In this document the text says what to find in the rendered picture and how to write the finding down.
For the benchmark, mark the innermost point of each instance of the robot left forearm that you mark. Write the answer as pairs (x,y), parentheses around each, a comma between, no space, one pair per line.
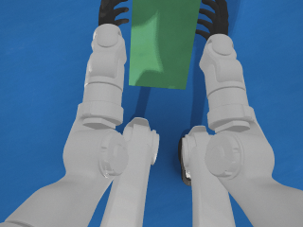
(104,81)

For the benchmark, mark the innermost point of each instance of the robot right forearm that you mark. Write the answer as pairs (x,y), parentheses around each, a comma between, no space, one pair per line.
(228,105)

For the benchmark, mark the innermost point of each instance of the right robot upper arm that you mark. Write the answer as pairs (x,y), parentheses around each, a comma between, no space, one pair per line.
(244,163)

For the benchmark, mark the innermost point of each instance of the robot right hand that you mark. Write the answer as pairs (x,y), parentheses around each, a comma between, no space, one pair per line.
(219,19)

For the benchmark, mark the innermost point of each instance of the robot left hand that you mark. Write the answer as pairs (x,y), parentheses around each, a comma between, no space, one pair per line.
(107,13)

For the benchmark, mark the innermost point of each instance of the left robot upper arm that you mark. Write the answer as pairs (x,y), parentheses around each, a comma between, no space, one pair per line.
(92,158)

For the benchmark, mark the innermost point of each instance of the robot right shin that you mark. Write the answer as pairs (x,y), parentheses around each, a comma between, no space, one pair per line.
(199,128)

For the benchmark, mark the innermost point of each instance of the robot left thigh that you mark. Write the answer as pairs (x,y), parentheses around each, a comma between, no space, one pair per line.
(126,203)

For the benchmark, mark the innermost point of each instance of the carton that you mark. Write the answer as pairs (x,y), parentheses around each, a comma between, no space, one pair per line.
(162,38)

